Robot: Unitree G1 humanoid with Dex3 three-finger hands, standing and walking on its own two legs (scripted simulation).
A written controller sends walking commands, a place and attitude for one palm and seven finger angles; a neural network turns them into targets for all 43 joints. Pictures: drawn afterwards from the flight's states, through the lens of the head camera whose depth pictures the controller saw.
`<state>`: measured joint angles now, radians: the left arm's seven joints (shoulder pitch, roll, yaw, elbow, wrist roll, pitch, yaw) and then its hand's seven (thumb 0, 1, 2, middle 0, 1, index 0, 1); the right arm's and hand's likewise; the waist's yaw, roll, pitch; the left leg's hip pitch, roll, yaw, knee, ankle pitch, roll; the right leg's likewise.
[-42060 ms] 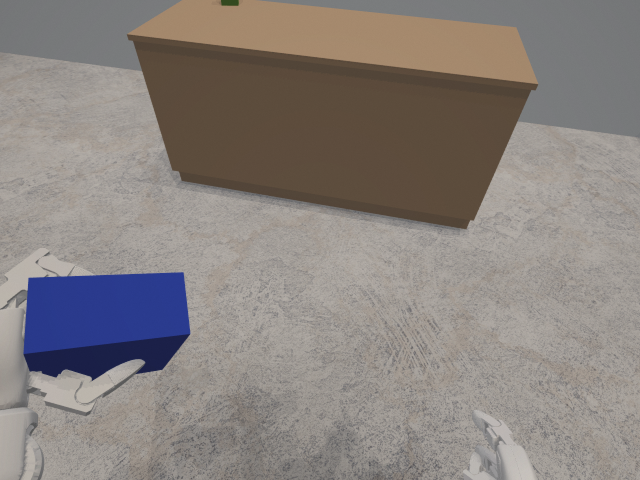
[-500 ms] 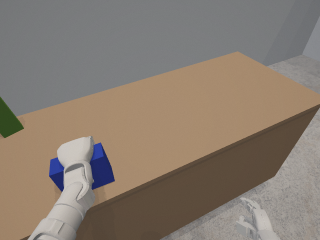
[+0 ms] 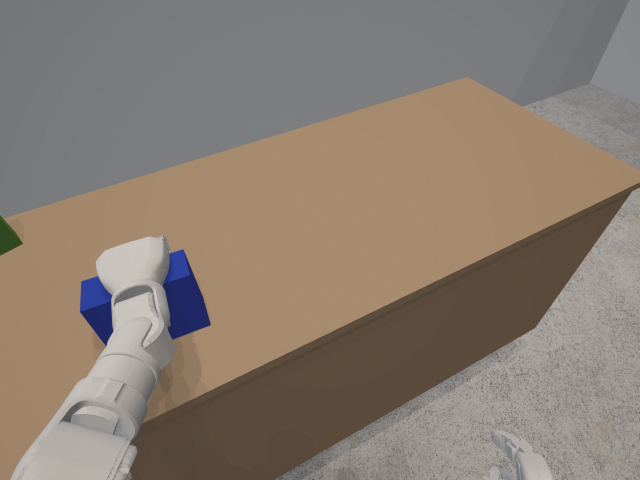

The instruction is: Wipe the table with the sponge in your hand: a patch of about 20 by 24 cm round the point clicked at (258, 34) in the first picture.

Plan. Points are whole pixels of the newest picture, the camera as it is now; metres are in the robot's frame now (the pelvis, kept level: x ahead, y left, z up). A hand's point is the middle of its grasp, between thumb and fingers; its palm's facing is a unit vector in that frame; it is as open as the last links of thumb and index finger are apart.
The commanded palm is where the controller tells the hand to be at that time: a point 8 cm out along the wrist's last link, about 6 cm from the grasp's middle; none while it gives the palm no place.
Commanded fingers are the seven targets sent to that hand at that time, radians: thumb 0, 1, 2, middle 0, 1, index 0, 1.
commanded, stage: wipe forward along the middle lane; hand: left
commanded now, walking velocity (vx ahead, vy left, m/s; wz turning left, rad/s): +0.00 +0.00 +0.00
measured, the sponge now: (154, 312) +0.35 +0.28 -0.01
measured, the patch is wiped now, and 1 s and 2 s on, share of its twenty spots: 1.00 1.00 1.00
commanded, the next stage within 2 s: slide back across to the first lane in 0.76 s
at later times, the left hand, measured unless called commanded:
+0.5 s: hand (146, 260) +0.41 +0.30 +0.03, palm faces -0.09 -0.02 -1.00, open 10.0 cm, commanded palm +0.39 +0.29 +0.07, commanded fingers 0.00 0.10 1.30 -1.20 -1.60 -1.20 -1.60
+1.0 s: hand (136, 241) +0.45 +0.33 +0.04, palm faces -0.10 -0.02 -1.00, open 10.0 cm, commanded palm +0.42 +0.32 +0.08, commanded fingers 0.00 0.10 1.30 -1.20 -1.60 -1.20 -1.60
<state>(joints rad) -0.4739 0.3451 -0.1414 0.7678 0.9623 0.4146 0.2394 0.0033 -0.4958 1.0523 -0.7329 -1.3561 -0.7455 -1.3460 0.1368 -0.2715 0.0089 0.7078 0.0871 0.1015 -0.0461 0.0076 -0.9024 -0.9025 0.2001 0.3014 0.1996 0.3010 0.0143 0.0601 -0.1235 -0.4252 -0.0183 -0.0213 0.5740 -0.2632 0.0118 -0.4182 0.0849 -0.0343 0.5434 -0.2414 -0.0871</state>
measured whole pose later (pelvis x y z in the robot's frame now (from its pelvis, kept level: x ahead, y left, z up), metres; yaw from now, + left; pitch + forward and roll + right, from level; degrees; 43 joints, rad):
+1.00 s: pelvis +0.02 +0.03 -0.01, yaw -1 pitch +14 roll -2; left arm -0.78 0.47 -0.03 1.10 1.02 0.31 0.26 0.01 -0.50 1.06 -0.74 -1.35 -0.75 -1.35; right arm 0.24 -0.26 0.00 0.73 0.06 0.10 -0.02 0.00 -0.90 -0.90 0.20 0.30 0.20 0.30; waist -0.06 0.04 -0.15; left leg -0.58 -0.03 0.00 0.64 -0.30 0.06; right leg -0.55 0.08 -0.02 0.55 -0.25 -0.04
